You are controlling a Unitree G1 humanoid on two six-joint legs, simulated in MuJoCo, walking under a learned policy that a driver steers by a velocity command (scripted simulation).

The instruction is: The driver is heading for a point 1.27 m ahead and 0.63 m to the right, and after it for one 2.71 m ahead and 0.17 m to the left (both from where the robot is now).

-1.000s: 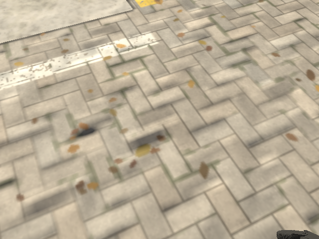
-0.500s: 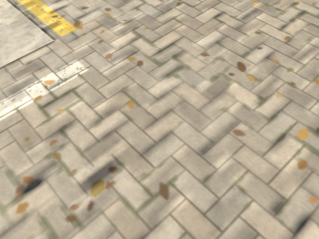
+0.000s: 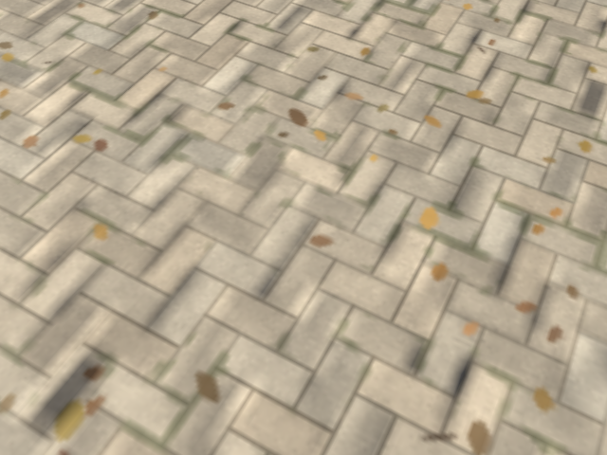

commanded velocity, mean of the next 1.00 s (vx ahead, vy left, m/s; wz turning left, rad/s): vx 0.31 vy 0.00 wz -0.54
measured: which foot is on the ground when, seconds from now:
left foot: down 0.00-0.42, up 0.44-0.88, down 0.90-1.00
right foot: up 0.00-0.40, down 0.42-0.90, up 0.92-1.00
